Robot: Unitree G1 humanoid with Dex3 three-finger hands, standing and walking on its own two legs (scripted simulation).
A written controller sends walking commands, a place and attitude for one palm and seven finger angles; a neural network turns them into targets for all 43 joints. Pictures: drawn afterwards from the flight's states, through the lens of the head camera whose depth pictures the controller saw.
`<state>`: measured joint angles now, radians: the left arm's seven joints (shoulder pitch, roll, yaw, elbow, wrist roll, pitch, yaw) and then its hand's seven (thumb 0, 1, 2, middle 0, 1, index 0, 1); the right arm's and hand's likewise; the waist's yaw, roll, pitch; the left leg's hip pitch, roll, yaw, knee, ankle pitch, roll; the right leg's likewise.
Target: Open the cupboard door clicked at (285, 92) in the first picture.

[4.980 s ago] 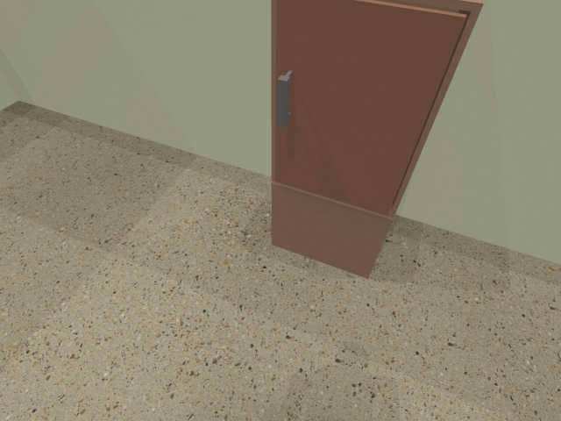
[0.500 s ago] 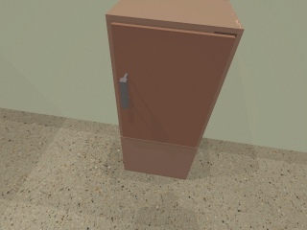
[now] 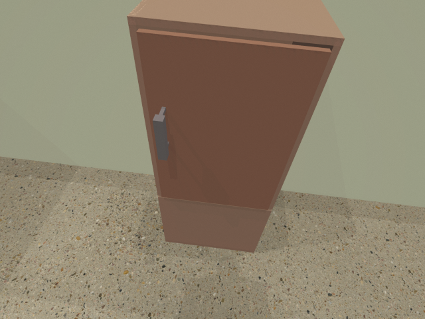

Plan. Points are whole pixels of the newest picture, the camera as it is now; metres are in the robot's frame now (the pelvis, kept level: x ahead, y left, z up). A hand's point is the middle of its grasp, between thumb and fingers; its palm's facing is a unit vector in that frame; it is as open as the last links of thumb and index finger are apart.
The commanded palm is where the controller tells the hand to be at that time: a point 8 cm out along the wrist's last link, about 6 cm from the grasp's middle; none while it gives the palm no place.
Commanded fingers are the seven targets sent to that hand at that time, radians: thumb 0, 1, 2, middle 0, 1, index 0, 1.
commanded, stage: come to a stop and stand still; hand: left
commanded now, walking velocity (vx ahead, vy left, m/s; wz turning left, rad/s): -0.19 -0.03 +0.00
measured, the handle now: (163, 133) +0.55 +0.18 +0.01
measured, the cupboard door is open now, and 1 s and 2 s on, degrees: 0 0 0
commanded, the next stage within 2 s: look again from close up in 0.84 s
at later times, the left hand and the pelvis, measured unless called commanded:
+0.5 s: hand out of the picture +0.07 +0.17 -0.16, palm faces -0.04 -0.98 -0.22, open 7.3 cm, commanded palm none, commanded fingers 0.00 0.90 0.90 -0.20 -0.30 -0.20 -0.30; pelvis -0.02 -0.01 +0.01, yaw -3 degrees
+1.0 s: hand out of the picture -0.06 +0.16 -0.16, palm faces -0.01 -0.98 -0.17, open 7.3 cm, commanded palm none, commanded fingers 0.00 0.90 0.90 -0.20 -0.30 -0.20 -0.30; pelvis -0.04 +0.00 +0.01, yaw -1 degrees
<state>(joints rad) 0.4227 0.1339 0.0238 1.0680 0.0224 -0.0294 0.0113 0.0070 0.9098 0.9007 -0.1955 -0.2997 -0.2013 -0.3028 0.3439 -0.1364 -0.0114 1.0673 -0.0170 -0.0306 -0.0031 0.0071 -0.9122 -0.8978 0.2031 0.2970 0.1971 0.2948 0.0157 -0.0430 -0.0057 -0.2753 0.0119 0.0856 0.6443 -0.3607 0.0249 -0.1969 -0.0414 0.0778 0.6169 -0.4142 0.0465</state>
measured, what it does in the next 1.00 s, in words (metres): stands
